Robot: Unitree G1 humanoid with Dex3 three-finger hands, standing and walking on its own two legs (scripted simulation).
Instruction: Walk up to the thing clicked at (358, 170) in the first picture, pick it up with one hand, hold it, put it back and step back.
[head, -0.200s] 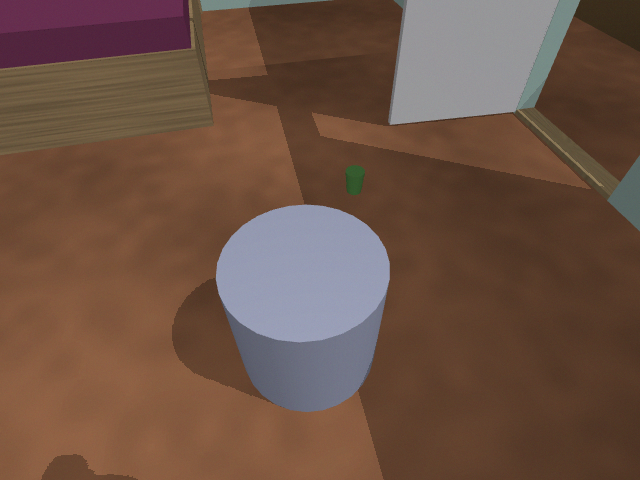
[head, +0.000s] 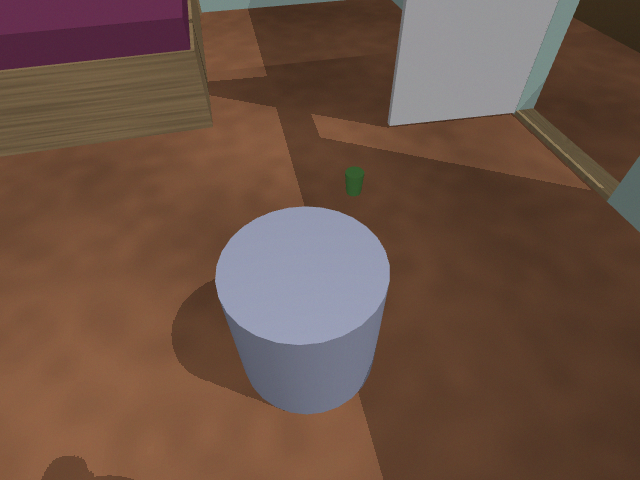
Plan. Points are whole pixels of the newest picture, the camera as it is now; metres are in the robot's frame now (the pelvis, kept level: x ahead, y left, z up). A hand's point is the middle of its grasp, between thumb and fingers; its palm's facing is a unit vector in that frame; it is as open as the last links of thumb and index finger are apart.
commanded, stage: stand
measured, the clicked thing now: (354, 182) +1.52 -0.15 -0.72
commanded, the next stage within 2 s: walk up in 0.92 s
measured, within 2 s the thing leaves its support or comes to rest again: neither
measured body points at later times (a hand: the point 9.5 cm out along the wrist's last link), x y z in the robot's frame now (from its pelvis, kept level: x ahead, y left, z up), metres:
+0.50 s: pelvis +0.00 +0.00 +0.00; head +0.01 +0.00 +0.45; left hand +0.08 +0.30 -0.13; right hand +0.08 -0.30 -0.13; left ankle +0.01 +0.13 -0.75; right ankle +0.00 -0.12 -0.75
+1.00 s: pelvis +0.00 +0.01 -0.01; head +0.03 +0.01 +0.44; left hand +0.08 +0.31 -0.13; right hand +0.09 -0.30 -0.13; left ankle +0.01 +0.13 -0.75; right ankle +0.00 -0.12 -0.75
